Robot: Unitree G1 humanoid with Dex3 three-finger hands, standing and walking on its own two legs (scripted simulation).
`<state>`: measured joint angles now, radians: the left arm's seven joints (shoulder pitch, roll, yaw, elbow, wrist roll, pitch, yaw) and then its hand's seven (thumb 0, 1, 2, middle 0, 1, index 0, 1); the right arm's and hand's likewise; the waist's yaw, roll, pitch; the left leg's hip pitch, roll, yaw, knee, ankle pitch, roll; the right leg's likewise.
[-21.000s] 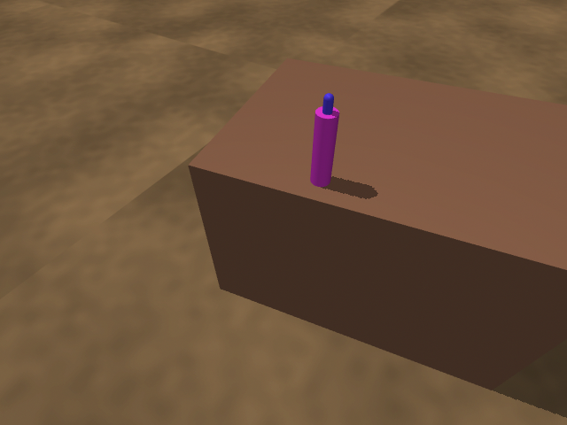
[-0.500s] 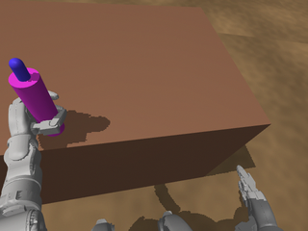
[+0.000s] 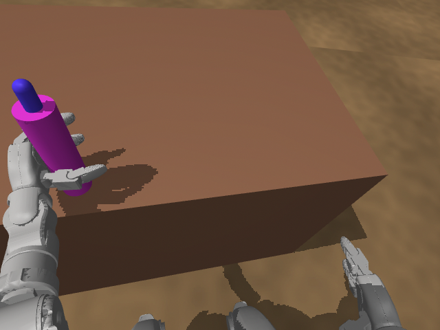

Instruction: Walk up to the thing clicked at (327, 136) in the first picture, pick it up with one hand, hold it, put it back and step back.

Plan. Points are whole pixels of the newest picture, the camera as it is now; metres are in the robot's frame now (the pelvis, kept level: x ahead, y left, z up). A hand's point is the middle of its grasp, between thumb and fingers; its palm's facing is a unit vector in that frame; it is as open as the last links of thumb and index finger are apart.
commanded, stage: withdraw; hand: left
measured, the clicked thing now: (54, 144) +0.45 +0.21 +0.08
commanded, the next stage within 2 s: rise in 0.42 s
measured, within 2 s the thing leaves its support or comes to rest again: neither
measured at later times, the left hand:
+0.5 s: hand out of the picture +0.46 +0.28 +0.14, palm faces +0.23 -0.97 -0.03, open 16.6 cm
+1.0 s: hand out of the picture +0.39 +0.38 +0.12, palm faces +0.44 -0.82 -0.37, open 17.3 cm
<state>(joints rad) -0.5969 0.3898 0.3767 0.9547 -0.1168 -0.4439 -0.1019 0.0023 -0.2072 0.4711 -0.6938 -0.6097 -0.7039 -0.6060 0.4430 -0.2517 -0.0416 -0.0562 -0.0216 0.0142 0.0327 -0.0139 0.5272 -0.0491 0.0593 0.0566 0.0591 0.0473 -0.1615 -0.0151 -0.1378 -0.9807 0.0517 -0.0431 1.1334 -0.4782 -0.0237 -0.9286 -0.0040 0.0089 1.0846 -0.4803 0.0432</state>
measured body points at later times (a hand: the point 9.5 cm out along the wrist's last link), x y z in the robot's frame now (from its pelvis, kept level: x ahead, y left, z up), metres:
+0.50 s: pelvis +0.01 +0.00 +0.02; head +0.07 +0.03 +0.46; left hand +0.44 +0.33 +0.14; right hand +0.16 -0.26 +0.01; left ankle +0.03 +0.13 -0.65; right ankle +0.02 -0.15 -0.65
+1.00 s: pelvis +0.03 +0.00 +0.05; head +0.07 +0.02 +0.50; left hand +0.37 +0.42 +0.14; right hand +0.19 -0.25 +0.00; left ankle +0.03 +0.13 -0.65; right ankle +0.02 -0.15 -0.65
